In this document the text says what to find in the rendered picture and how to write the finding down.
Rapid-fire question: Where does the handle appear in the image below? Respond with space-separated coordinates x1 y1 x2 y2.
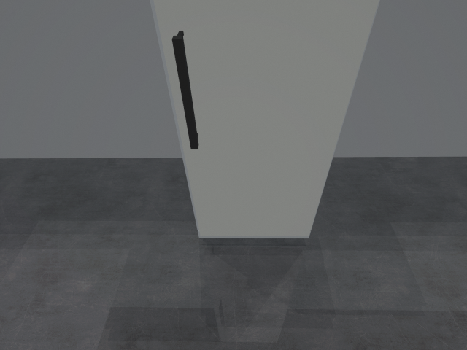
172 31 198 149

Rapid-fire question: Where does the fridge door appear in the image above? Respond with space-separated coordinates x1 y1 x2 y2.
153 0 379 236

